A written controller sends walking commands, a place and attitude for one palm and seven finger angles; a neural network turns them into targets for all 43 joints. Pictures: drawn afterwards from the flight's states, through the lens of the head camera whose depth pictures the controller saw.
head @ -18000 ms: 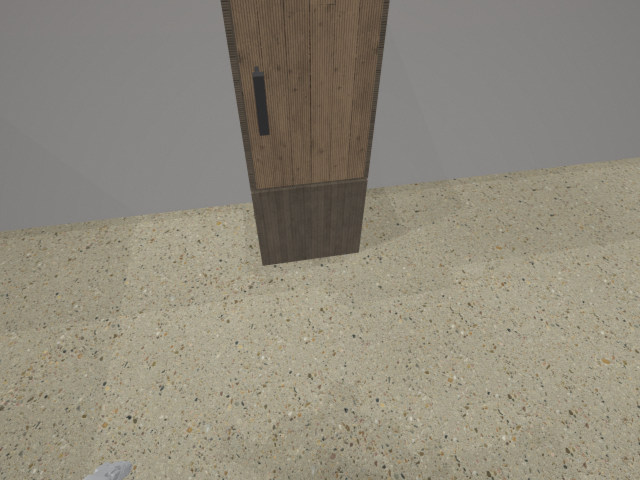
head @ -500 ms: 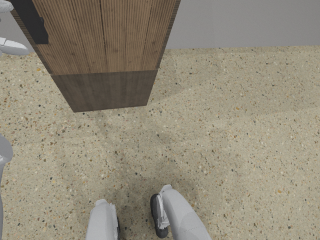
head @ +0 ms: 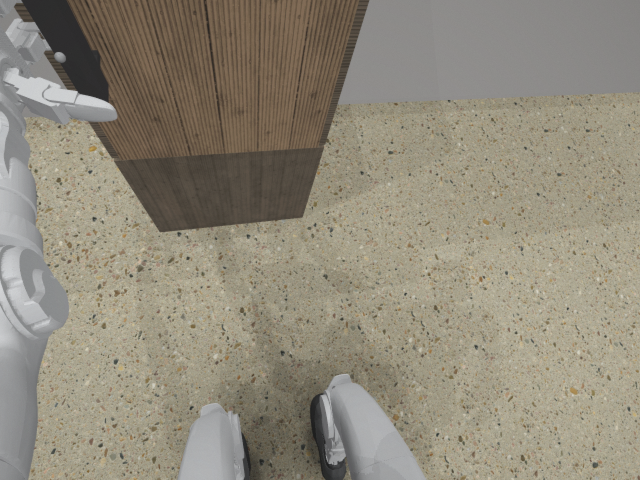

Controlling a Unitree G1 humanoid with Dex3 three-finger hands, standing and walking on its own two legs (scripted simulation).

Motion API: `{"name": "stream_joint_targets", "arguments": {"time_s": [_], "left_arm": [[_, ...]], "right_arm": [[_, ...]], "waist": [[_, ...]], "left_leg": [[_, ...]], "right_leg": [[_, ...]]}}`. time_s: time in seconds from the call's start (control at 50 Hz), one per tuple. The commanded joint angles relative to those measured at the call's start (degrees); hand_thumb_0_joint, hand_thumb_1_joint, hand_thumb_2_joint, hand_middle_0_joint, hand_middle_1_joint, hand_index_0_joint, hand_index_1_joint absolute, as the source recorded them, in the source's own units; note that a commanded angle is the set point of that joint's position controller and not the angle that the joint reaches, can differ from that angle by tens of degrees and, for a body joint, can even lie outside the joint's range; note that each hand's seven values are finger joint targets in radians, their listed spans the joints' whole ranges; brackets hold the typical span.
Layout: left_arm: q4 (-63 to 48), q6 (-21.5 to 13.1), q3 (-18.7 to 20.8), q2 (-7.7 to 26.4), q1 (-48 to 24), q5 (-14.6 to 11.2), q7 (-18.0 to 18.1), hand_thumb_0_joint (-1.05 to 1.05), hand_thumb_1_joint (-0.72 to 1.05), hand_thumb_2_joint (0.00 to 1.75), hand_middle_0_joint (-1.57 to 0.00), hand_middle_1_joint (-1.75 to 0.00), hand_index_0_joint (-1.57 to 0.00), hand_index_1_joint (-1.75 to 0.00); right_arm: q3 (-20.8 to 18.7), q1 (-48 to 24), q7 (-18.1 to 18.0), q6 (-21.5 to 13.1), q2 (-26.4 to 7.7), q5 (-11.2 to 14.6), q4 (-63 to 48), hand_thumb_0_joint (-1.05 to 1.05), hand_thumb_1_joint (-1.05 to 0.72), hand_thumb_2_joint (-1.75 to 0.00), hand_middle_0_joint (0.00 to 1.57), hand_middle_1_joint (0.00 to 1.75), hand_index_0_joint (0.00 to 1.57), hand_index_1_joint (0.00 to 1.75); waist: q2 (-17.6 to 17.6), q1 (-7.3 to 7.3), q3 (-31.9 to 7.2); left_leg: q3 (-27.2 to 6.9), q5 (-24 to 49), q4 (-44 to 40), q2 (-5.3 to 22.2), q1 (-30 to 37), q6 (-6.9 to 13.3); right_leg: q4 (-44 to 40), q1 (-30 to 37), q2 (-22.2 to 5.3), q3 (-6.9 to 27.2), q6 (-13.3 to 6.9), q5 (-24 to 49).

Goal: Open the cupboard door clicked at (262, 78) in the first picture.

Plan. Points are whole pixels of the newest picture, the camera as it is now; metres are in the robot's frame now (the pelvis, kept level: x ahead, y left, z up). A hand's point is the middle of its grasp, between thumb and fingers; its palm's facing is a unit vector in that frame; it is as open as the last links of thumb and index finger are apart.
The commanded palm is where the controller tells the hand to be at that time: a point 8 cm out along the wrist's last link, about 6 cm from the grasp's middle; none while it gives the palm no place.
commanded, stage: slide the fingers in behind the handle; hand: left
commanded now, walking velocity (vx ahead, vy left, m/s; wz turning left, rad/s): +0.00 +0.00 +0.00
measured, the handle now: (66, 21) +0.62 +0.19 +0.07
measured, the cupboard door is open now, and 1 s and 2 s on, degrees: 0 0 4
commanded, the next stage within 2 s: close the thumb around the handle in 0.80 s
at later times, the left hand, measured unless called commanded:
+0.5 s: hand (84, 56) +0.58 +0.17 +0.07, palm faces +0.02 -1.00 -0.03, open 14.0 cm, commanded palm +0.55 +0.20 +0.07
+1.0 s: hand (77, 55) +0.58 +0.18 +0.07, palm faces +0.01 -1.00 -0.01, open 13.7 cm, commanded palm +0.56 +0.20 +0.07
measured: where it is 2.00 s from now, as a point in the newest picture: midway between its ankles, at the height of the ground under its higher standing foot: (285, 472)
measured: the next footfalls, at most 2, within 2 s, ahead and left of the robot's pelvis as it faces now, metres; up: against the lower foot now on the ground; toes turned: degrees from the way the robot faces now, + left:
none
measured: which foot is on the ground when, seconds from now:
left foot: down 0.00-1.00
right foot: down 0.00-1.00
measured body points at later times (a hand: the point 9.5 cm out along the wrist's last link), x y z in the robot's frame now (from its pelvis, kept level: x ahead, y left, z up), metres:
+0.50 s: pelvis +0.00 -0.01 +0.00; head +0.19 +0.01 +0.41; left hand +0.57 +0.22 +0.08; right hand -0.03 -0.26 -0.10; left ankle -0.01 +0.10 -0.64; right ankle +0.03 -0.13 -0.64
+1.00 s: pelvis +0.00 +0.00 +0.00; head +0.19 +0.02 +0.40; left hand +0.57 +0.23 +0.08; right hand -0.05 -0.26 -0.10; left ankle -0.01 +0.10 -0.64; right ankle +0.03 -0.13 -0.64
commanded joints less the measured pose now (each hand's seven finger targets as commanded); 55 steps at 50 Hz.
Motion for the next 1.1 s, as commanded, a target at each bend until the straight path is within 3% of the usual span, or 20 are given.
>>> {"name": "stream_joint_targets", "arguments": {"time_s": [0.0, 0.04, 0.1, 0.14, 0.18, 0.26, 0.3, 0.34, 0.36, 0.42, 0.5, 0.58, 0.64, 0.7, 0.76, 0.88, 0.94, 1.0, 1.02, 1.08], "left_arm": [[-14.9, -5.5, 1.7, 15.0, -25.6, -0.6, 1.0, 0.00, -0.50, 0.30, -0.30, -1.20, -0.30, -1.20], [-15.2, -5.5, 0.7, 14.0, -25.9, -0.5, 0.9, 0.00, -0.50, 0.30, -0.30, -1.20, -0.30, -1.20], [-18.1, -5.7, -1.5, 10.2, -26.1, -1.4, 0.4, 0.00, -0.50, 0.30, -0.30, -1.20, -0.30, -1.20], [-15.9, -4.7, -1.1, 10.0, -25.2, -2.2, 0.3, 0.00, -0.50, 0.30, -0.30, -1.20, -0.30, -1.20], [-13.7, -3.8, 0.2, 11.1, -24.9, -2.6, 0.5, 0.00, -0.50, 0.30, -0.30, -1.20, -0.30, -1.20], [-13.8, -3.9, 0.4, 12.0, -24.2, -1.2, 2.1, 0.00, -0.50, 0.30, -0.30, -1.20, -0.30, -1.20], [-12.5, -4.7, -0.4, 10.4, -23.9, -1.0, 2.9, 0.00, -0.50, 0.30, -0.30, -1.20, -0.30, -1.20], [-13.3, -5.5, 0.4, 12.0, -24.3, -0.6, 3.3, 0.00, -0.50, 0.30, -0.30, -1.20, -0.30, -1.20], [-12.9, -5.5, -1.1, 10.0, -24.9, -0.8, 3.2, 0.00, -0.50, 0.30, -0.30, -1.20, -0.30, -1.20], [-13.0, -5.8, 0.6, 12.8, -26.6, -0.6, 3.1, 0.00, -0.50, 0.30, -0.30, -1.20, -0.30, -1.20], [-14.2, -5.9, -0.1, 12.0, -25.1, -0.5, 2.3, 0.00, -0.50, 0.30, -0.30, -1.20, -0.30, -1.20], [-13.6, -5.2, -0.5, 10.4, -25.2, -1.7, 1.8, 0.00, -0.50, 0.30, -0.30, -1.20, -0.30, -1.20], [-12.1, -4.5, 0.2, 12.2, -27.1, -1.7, 1.9, 0.00, -0.50, 0.30, -0.30, -1.20, -0.30, -1.20], [-12.5, -5.2, 1.0, 13.7, -26.6, -1.1, 2.3, 0.00, -0.50, 0.30, -0.30, -1.20, -0.30, -1.20], [-12.4, -5.6, -1.7, 11.0, -28.1, -0.6, 2.2, 0.00, -0.50, 0.30, -0.30, -1.20, -0.30, -1.20], [-10.7, -4.6, -1.3, 10.7, -27.7, -1.0, 2.1, 0.00, -0.50, 0.30, -0.30, -1.20, -0.30, -1.20], [-10.4, -4.0, -1.9, 10.3, -29.0, -0.6, 2.6, 0.00, -0.33, 0.37, -0.31, -1.22, -0.31, -1.22], [-11.7, -4.3, -1.5, 10.6, -28.8, -0.3, 3.1, 0.00, -0.16, 0.44, -0.32, -1.24, -0.32, -1.24], [-11.0, -4.0, -3.0, 8.8, -28.7, -0.3, 3.0, 0.00, -0.11, 0.47, -0.33, -1.24, -0.33, -1.24], [-9.8, -3.6, -2.3, 9.6, -29.5, -0.4, 3.2, 0.00, 0.06, 0.54, -0.34, -1.26, -0.34, -1.26]], "right_arm": [[-4.3, 14.5, -0.5, -0.2, -11.9, -0.5, -0.6, 0.00, -0.90, -0.90, 0.20, 0.30, 0.20, 0.30], [-4.3, 14.4, -0.4, -0.1, -11.7, -0.4, -0.4, 0.00, -0.90, -0.90, 0.20, 0.30, 0.20, 0.30], [-4.8, 14.3, -0.2, -0.1, -11.6, -0.4, -0.2, 0.00, -0.90, -0.90, 0.20, 0.30, 0.20, 0.30], [-4.8, 14.3, -0.4, 0.1, -11.7, -0.2, 0.1, 0.00, -0.90, -0.90, 0.20, 0.30, 0.20, 0.30], [-4.6, 14.5, -0.6, 0.1, -11.7, -0.1, 0.1, 0.00, -0.90, -0.90, 0.20, 0.30, 0.20, 0.30], [-4.4, 14.2, -0.6, -0.3, -11.2, -0.3, -0.4, 0.00, -0.90, -0.90, 0.20, 0.30, 0.20, 0.30], [-4.4, 14.1, -0.5, -0.6, -11.0, -0.4, -0.3, 0.00, -0.90, -0.90, 0.20, 0.30, 0.20, 0.30], [-4.4, 14.1, -0.4, -0.7, -11.0, -0.4, -0.5, 0.00, -0.90, -0.90, 0.20, 0.30, 0.20, 0.30], [-4.4, 13.7, -0.3, -0.9, -10.9, -0.3, -0.6, 0.00, -0.90, -0.90, 0.20, 0.30, 0.20, 0.30], [-4.4, 14.0, -0.4, -0.9, -11.3, -0.4, -0.3, 0.00, -0.90, -0.90, 0.20, 0.30, 0.20, 0.30], [-4.5, 14.0, -0.4, -0.9, -11.2, -0.3, -0.7, 0.00, -0.90, -0.90, 0.20, 0.30, 0.20, 0.30], [-4.7, 14.1, -0.5, -0.9, -11.3, -0.1, -0.5, 0.00, -0.90, -0.90, 0.20, 0.30, 0.20, 0.30], [-4.3, 13.9, -0.8, -1.0, -11.5, 0.0, -0.1, 0.00, -0.90, -0.90, 0.20, 0.30, 0.20, 0.30], [-4.3, 14.0, -0.9, -1.4, -11.5, -0.1, -0.2, 0.00, -0.90, -0.90, 0.20, 0.30, 0.20, 0.30], [-4.2, 13.8, -0.7, -1.6, -11.4, -0.3, 0.3, 0.00, -0.90, -0.90, 0.20, 0.30, 0.20, 0.30], [-4.2, 14.5, -0.8, -1.5, -12.0, -0.5, 0.4, 0.00, -0.90, -0.90, 0.20, 0.30, 0.20, 0.30], [-4.1, 14.6, -0.8, -1.4, -11.9, -0.5, 0.5, 0.00, -0.90, -0.90, 0.20, 0.30, 0.20, 0.30], [-4.3, 14.9, -0.7, -1.3, -12.0, -0.7, 0.6, 0.00, -0.90, -0.90, 0.20, 0.30, 0.20, 0.30], [-4.3, 14.6, -0.5, -1.4, -11.9, -0.6, 0.5, 0.00, -0.90, -0.90, 0.20, 0.30, 0.20, 0.30], [-4.1, 15.0, -0.6, -1.4, -12.0, -0.7, 0.7, 0.00, -0.90, -0.90, 0.20, 0.30, 0.20, 0.30]], "waist": [[13.1, -0.25, -35.3], [12.4, -0.51, -35.0], [14.9, -0.28, -37.6], [12.2, -0.83, -35.4], [9.4, -0.75, -33.1], [9.3, -0.05, -32.5], [9.0, -0.69, -30.9], [9.1, -0.21, -32.3], [9.3, -0.87, -31.6], [10.0, -0.72, -32.8], [11.9, 0.08, -36.2], [9.9, -0.62, -34.6], [8.5, -1.13, -32.2], [10.3, -0.50, -33.4], [11.3, -1.54, -32.3], [11.7, -1.53, -32.7], [10.8, -2.02, -31.6], [11.9, -1.50, -34.0], [12.3, -1.98, -32.8], [10.4, -2.52, -30.8]], "left_leg": [[-3.8, 34.3, -5.7, -0.6, 28.8, -0.2], [-3.5, 33.6, -5.9, -0.7, 27.8, -0.1], [-4.0, 36.8, -6.1, -0.5, 32.4, -0.6], [-3.6, 34.8, -6.3, -0.6, 30.0, -0.2], [-2.9, 31.1, -6.7, -1.0, 26.0, 0.3], [-2.0, 29.1, -6.6, -1.4, 23.0, 0.5], [-2.0, 29.1, -6.4, -1.3, 22.8, 0.5], [-1.7, 28.6, -6.1, -1.4, 21.8, 0.6], [-1.4, 27.8, -6.0, -1.6, 21.2, 0.7], [-1.7, 27.8, -5.7, -1.4, 21.6, 0.7], [-2.0, 30.6, -5.8, -1.6, 24.3, 0.4], [-2.1, 29.0, -6.0, -1.4, 23.9, 0.6], [-1.9, 25.7, -6.1, -1.5, 20.7, 0.8], [-1.9, 26.4, -6.0, -1.6, 21.6, 0.7], [-2.6, 27.0, -5.8, -1.2, 23.6, 0.5], [-3.6, 28.5, -6.1, -1.0, 25.9, 0.2], [-3.7, 27.4, -6.1, -1.0, 24.6, 0.3], [-4.1, 29.4, -5.9, -0.9, 26.6, 0.0], [-3.9, 28.6, -5.9, -0.9, 26.4, 0.0], [-3.9, 27.2, -6.0, -0.9, 24.8, 0.3]], "right_leg": [[-3.8, 14.5, 2.4, 1.0, -2.0, 21.0], [-4.0, 15.8, 2.4, 1.1, -1.9, 21.5], [-4.2, 14.9, 2.4, 0.8, -2.0, 22.4], [-4.9, 16.0, 2.5, 0.9, -1.8, 22.5], [-5.3, 18.1, 2.6, 1.2, -1.8, 22.0], [-5.1, 19.8, 2.3, 1.8, -1.7, 22.1], [-5.0, 18.4, 2.4, 1.7, -1.8, 22.0], [-4.6, 19.9, 2.4, 2.1, -1.8, 22.2], [-4.8, 19.6, 2.3, 2.3, -1.7, 22.0], [-4.4, 19.3, 2.3, 2.4, -1.7, 21.6], [-3.9, 19.9, 2.1, 2.2, -1.8, 23.5], [-4.6, 19.2, 2.4, 2.1, -1.7, 22.2], [-4.9, 19.3, 2.3, 2.2, -1.4, 20.0], [-4.6, 19.0, 2.2, 2.2, -1.6, 19.9], [-4.4, 15.3, 2.2, 1.7, -1.6, 18.2], [-4.1, 12.9, 2.2, 0.9, -1.9, 17.2], [-4.3, 12.7, 2.2, 0.8, -1.7, 16.6], [-3.8, 12.3, 2.1, 0.5, -1.8, 17.2], [-4.2, 11.4, 2.2, 0.7, -1.7, 16.5], [-4.4, 11.5, 2.3, 0.6, -1.8, 15.9]]}}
